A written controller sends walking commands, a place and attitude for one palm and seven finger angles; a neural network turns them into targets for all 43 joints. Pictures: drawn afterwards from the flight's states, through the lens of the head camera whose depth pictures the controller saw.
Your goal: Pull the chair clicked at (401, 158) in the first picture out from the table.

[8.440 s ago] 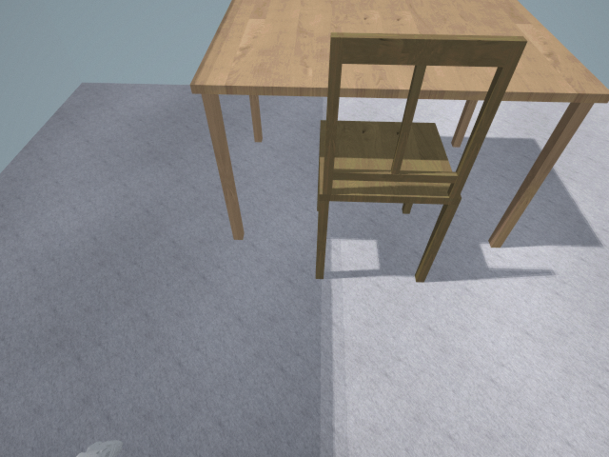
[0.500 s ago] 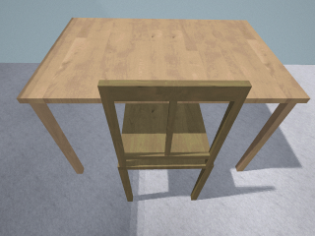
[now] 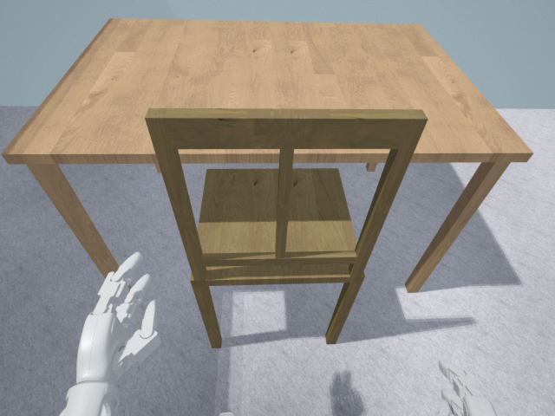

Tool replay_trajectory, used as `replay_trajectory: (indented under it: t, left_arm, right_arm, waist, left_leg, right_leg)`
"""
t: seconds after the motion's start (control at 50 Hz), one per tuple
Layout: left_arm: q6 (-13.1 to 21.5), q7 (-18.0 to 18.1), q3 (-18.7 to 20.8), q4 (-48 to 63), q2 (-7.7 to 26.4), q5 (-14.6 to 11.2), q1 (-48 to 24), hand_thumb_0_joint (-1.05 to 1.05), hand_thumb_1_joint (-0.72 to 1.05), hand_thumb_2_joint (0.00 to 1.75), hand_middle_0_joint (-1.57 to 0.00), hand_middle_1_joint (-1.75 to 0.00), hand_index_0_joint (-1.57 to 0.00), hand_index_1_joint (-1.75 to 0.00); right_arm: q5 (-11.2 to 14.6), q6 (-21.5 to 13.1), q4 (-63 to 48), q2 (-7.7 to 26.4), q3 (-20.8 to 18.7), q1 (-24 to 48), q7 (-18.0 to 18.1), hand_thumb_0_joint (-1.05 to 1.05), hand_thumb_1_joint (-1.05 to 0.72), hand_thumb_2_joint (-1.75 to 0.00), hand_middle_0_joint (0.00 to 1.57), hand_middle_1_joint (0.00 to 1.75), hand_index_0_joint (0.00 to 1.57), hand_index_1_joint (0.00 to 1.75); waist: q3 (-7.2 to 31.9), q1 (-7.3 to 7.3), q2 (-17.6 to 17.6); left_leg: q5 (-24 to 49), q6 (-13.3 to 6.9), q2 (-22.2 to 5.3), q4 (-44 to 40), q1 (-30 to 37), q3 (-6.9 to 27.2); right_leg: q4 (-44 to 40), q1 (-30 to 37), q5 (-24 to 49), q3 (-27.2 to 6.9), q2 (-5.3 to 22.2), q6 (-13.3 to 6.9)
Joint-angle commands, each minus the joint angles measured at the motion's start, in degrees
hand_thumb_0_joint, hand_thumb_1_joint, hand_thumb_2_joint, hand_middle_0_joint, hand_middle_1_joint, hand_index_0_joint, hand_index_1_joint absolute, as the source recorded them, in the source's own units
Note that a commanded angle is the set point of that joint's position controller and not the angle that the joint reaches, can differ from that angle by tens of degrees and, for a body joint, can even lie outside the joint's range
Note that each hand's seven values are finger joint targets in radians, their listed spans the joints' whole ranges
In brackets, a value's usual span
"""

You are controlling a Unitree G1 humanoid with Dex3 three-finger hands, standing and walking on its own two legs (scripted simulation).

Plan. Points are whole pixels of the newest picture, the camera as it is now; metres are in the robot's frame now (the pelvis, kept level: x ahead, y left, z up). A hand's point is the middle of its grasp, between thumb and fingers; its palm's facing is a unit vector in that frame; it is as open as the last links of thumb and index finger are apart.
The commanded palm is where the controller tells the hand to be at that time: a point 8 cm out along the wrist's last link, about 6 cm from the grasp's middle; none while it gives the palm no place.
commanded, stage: raise the hand toward the chair's back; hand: left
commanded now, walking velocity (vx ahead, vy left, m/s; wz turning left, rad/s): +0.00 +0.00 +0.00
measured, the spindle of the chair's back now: (282, 209) +0.50 +0.00 -0.02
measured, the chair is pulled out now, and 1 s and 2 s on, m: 0.00 0.00 0.00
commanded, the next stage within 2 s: aim the fingers beside a spindle in 1.82 s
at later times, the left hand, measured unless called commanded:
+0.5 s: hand (165, 357) +0.22 +0.16 -0.02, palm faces +0.05 -1.00 -0.03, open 12.4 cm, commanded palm +0.18 +0.23 -0.01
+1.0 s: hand (141, 343) +0.23 +0.20 +0.00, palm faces +0.09 -1.00 -0.04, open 16.3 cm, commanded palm +0.21 +0.25 +0.00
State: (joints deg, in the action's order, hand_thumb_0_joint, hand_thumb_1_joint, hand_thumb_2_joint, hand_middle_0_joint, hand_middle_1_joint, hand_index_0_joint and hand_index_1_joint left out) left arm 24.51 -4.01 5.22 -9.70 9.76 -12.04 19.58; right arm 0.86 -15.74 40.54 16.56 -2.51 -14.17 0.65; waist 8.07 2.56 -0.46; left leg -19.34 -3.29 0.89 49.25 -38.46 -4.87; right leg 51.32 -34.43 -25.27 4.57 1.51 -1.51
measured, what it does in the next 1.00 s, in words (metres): stands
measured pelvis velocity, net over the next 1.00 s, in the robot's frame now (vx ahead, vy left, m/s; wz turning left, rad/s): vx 0.00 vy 0.00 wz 0.01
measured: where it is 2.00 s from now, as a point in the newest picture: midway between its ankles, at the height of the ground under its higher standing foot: outside the picture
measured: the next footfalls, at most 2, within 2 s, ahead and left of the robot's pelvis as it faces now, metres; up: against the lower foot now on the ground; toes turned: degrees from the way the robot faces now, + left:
none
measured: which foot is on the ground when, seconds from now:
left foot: down 0.00-1.00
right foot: down 0.00-1.00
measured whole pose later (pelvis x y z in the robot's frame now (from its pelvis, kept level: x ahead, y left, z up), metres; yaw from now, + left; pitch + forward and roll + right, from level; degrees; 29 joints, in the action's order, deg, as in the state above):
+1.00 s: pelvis +0.00 +0.00 -0.04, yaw +1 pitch +15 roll -3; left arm 27.3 -11.1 9.2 -3.7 12.9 -15.2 20.7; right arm 1.3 -10.0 31.3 13.5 0.0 -10.3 2.8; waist 7.7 0.2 1.4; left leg -26.0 -3.0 -1.1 64.5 -54.1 -1.5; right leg 62.6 -47.2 -30.9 7.7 -0.1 -2.4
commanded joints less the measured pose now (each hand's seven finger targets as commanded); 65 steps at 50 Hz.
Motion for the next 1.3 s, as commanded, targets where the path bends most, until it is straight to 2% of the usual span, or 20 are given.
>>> replay_trajectory:
  t: [0.0,0.02,0.04,0.08,0.12,0.14,0.2,0.26,0.34,0.38,0.44,0.48,0.56,0.64,0.72,0.76,0.9,0.96,1.06,1.28]
  left_arm:
    - [12.02,-10.07,8.45,-1.0,5.51,-2.36,18.55,0.0,0.55,0.75,-0.16,-0.25,-0.16,-0.25]
    - [10.75,-10.22,7.85,2.67,5.54,-2.36,17.51,0.0,0.53,0.74,-0.16,-0.24,-0.16,-0.24]
    - [9.15,-9.35,9.94,5.55,8.22,-2.41,14.87,0.0,0.5,0.73,-0.16,-0.24,-0.16,-0.24]
    - [8.47,-6.88,8.67,17.36,8.52,-2.97,8.11,0.0,0.46,0.71,-0.16,-0.23,-0.16,-0.23]
    - [10.5,-3.99,9.15,26.18,9.14,-2.5,4.54,0.0,0.41,0.69,-0.15,-0.22,-0.15,-0.22]
    - [12.13,-3.19,8.77,29.9,10.08,-2.23,1.19,0.0,0.39,0.68,-0.15,-0.22,-0.15,-0.22]
    - [15.77,-5.17,4.25,28.58,7.84,-2.14,-1.98,0.0,0.32,0.65,-0.14,-0.21,-0.14,-0.21]
    - [13.72,-10.63,2.46,20.79,7.65,-3.38,-1.94,0.0,0.25,0.62,-0.13,-0.2,-0.13,-0.2]
    - [4.97,-14.92,9.48,14.09,11.93,-6.32,2.03,0.0,0.15,0.58,-0.13,-0.18,-0.13,-0.18]
    - [2.45,-14.11,11.96,17.24,12.27,-7.32,2.27,0.0,0.11,0.56,-0.12,-0.18,-0.12,-0.18]
    - [1.51,-10.5,14.21,18.16,11.49,-7.01,6.03,0.0,0.04,0.53,-0.11,-0.16,-0.11,-0.16]
    - [3.17,-8.7,12.06,19.38,9.34,-6.05,6.49,0.0,-0.01,0.51,-0.11,-0.16,-0.11,-0.16]
    - [6.12,-7.36,9.79,15.76,8.06,-4.23,6.24,0.0,-0.1,0.47,-0.1,-0.14,-0.1,-0.14]
    - [8.52,-7.79,10.01,15.67,9.31,-4.24,5.32,0.0,-0.2,0.43,-0.09,-0.13,-0.09,-0.13]
    - [9.81,-7.3,8.49,18.91,9.12,-4.45,3.42,0.0,-0.29,0.39,-0.08,-0.11,-0.08,-0.11]
    - [9.37,-6.69,8.31,18.38,9.14,-4.34,2.55,0.0,-0.34,0.37,-0.08,-0.11,-0.08,-0.11]
    - [6.83,-6.78,7.9,17.64,9.63,-4.03,0.44,0.0,-0.5,0.3,-0.06,-0.08,-0.06,-0.08]
    - [5.52,-7.05,7.71,16.76,9.76,-3.89,-1.17,0.0,-0.5,0.3,-0.06,-0.08,-0.06,-0.08]
    - [4.82,-7.34,8.1,17.68,10.79,-3.62,-3.76,0.0,-0.5,0.3,-0.06,-0.08,-0.06,-0.08]
    - [3.62,-8.37,9.81,16.69,12.26,-4.41,-7.37,0.0,-0.5,0.3,-0.06,-0.08,-0.06,-0.08]
  right_arm:
    - [0.54,-1.11,-15.89,4.87,-3.59,9.53,-1.74,0.0,-0.9,-0.9,0.2,0.3,0.2,0.3]
    - [0.76,0.0,-18.22,4.87,-3.39,10.56,-1.71,0.0,-0.9,-0.9,0.2,0.3,0.2,0.3]
    - [0.88,1.35,-19.15,4.82,-3.31,10.71,-1.59,0.0,-0.9,-0.9,0.2,0.3,0.2,0.3]
    - [0.86,2.38,-22.01,4.1,-2.95,10.13,-0.44,0.0,-0.9,-0.9,0.2,0.3,0.2,0.3]
    - [0.36,2.75,-21.21,2.75,-2.88,7.19,0.64,0.0,-0.9,-0.9,0.2,0.3,0.2,0.3]
    - [0.05,2.82,-20.25,2.81,-2.64,6.0,1.12,0.0,-0.9,-0.9,0.2,0.3,0.2,0.3]
    - [-0.25,1.69,-17.43,2.8,-1.65,5.48,2.0,0.0,-0.9,-0.9,0.2,0.3,0.2,0.3]
    - [0.43,0.41,-15.57,3.87,-0.79,5.61,2.77,0.0,-0.9,-0.9,0.2,0.3,0.2,0.3]
    - [1.86,1.02,-15.51,3.97,-0.6,6.8,4.0,0.0,-0.9,-0.9,0.2,0.3,0.2,0.3]
    - [1.95,1.52,-15.86,3.27,-0.67,7.23,4.11,0.0,-0.9,-0.9,0.2,0.3,0.2,0.3]
    - [1.54,1.97,-15.31,1.82,-1.13,7.75,4.02,0.0,-0.9,-0.9,0.2,0.3,0.2,0.3]
    - [1.25,1.93,-14.62,1.56,-1.41,6.93,3.67,0.0,-0.9,-0.9,0.2,0.3,0.2,0.3]
    - [0.9,1.88,-13.59,2.44,-1.91,6.41,3.4,0.0,-0.9,-0.9,0.2,0.3,0.2,0.3]
    - [0.92,1.49,-13.71,3.66,-2.41,5.59,3.36,0.0,-0.9,-0.9,0.2,0.3,0.2,0.3]
    - [0.87,1.46,-14.64,4.07,-2.13,4.9,3.3,0.0,-0.9,-0.9,0.2,0.3,0.2,0.3]
    - [0.83,1.8,-14.92,4.33,-2.0,4.79,3.29,0.0,-0.9,-0.9,0.2,0.3,0.2,0.3]
    - [0.81,3.03,-16.55,5.04,-1.16,4.43,2.93,0.0,-0.9,-0.9,0.2,0.3,0.2,0.3]
    - [0.91,3.46,-17.17,5.24,-0.7,4.19,2.88,0.0,-0.9,-0.9,0.2,0.3,0.2,0.3]
    - [0.69,3.47,-17.64,5.47,-0.11,3.65,2.83,0.0,-0.9,-0.9,0.2,0.3,0.2,0.3]
    - [0.82,3.21,-17.05,6.12,0.05,3.06,2.95,0.0,-0.9,-0.9,0.2,0.3,0.2,0.3]
  waist:
    - [3.62,-7.51,-1.9]
    - [4.69,-7.84,0.89]
    - [5.44,-7.99,3.72]
    - [7.67,-6.01,5.17]
    - [11.61,-4.15,7.21]
    - [12.99,-2.49,6.15]
    - [10.27,0.65,7.49]
    - [8.66,2.29,3.15]
    - [12.55,-1.31,-0.7]
    - [16.38,-2.67,-0.35]
    - [17.91,-4.18,-0.65]
    - [16.46,-3.57,-1.5]
    - [12.04,-2.28,-2.57]
    - [13.28,-2.44,-0.86]
    - [14.33,-2.45,3.49]
    - [12.84,-1.89,2.35]
    - [12.02,-1.85,4.37]
    - [10.7,-1.37,3.77]
    - [11.49,-1.49,5.75]
    - [12.6,-1.55,5.42]
  left_leg:
    - [-0.47,3.72,0.16,4.09,-6.32,4.24]
    - [-1.44,3.3,0.31,4.37,-6.79,3.76]
    - [-5.45,3.4,0.25,3.44,-8.04,4.51]
    - [-5.95,2.18,-0.13,6.21,-7.31,4.46]
    - [-0.66,1.54,-0.92,9.13,-5.18,5.11]
    - [-0.13,1.31,-1.28,10.77,-6.15,5.58]
    - [0.69,1.24,-1.86,14.29,-7.76,6.74]
    - [-2.4,0.93,-2.04,17.05,-12.24,6.93]
    - [-1.43,0.9,-1.6,16.68,-14.54,6.73]
    - [1.94,0.91,-1.56,15.2,-12.62,7.02]
    - [6.0,1.24,-1.69,12.68,-9.89,7.32]
    - [7.77,1.42,-1.78,11.39,-8.64,7.28]
    - [7.04,1.44,-1.82,10.7,-8.64,7.02]
    - [7.02,1.26,-1.81,10.26,-6.81,6.7]
    - [6.72,1.3,-1.84,8.37,-2.93,6.7]
    - [5.7,1.27,-2.0,7.56,-2.58,7.19]
    - [3.53,1.72,-2.24,5.29,-0.42,8.28]
    - [2.07,1.71,-2.37,4.54,-0.14,8.86]
    - [2.61,2.12,-2.61,3.47,2.32,10.01]
    - [2.6,2.67,-2.72,1.72,4.14,10.97]
  right_leg:
    - [0.95,-8.41,-1.11,-2.56,-1.34,-1.38]
    - [1.77,-8.51,-1.28,-2.85,-1.36,-1.32]
    - [1.71,-9.2,-5.43,-3.26,-1.39,-1.3]
    - [0.63,-9.95,-6.89,-6.03,-1.32,-1.0]
    - [1.46,-9.42,-0.86,-6.96,-1.7,-0.82]
    - [2.11,-10.38,0.05,-7.42,-1.94,-0.38]
    - [2.83,-14.79,1.46,-7.66,-2.04,-0.24]
    - [1.06,-15.36,-2.47,-9.65,-1.48,0.74]
    - [-1.98,-6.65,-1.58,-13.26,0.36,2.68]
    - [-1.46,-1.62,5.71,-13.1,1.41,3.53]
    - [0.15,1.1,15.06,-10.61,1.21,3.54]
    - [1.1,0.44,19.14,-9.02,1.13,3.33]
    - [1.55,-4.39,15.75,-7.08,0.43,2.63]
    - [2.08,-6.29,11.75,-5.68,-0.32,1.44]
    - [2.42,-8.48,8.45,-3.5,-0.99,0.47]
    - [2.16,-9.45,7.1,-2.66,-1.41,0.39]
    - [1.5,-10.32,4.38,-1.13,-2.03,0.0]
    - [0.89,-10.81,3.05,-0.77,-2.29,-0.02]
    - [1.11,-11.33,2.95,-0.04,-2.39,-0.3]
    - [0.41,-10.55,2.68,0.31,-2.4,-0.25]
